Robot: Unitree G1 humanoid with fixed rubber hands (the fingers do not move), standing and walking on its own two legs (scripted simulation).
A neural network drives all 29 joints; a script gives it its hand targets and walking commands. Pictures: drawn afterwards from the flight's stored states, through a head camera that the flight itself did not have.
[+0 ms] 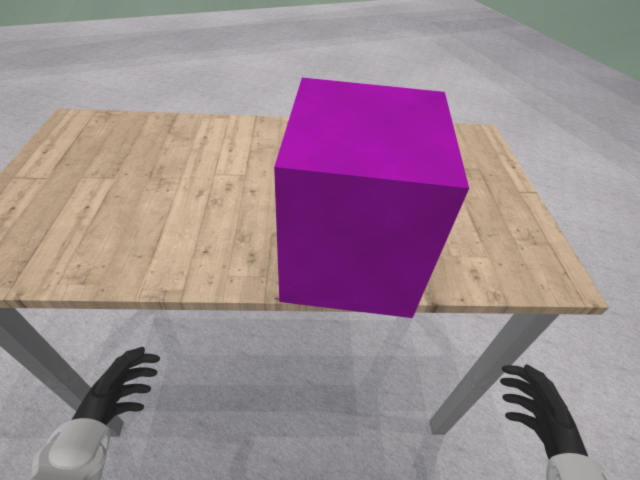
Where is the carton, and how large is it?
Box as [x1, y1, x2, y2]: [274, 78, 468, 317]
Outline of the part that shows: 302,78 274,166 279,301 412,317 468,189 444,92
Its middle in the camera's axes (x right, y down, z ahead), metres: +0.06 -0.05 +0.56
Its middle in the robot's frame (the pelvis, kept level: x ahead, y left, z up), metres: +0.47 -0.03 +0.10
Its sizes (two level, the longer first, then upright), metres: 0.210 0.200 0.250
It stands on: a table, 0.76 m high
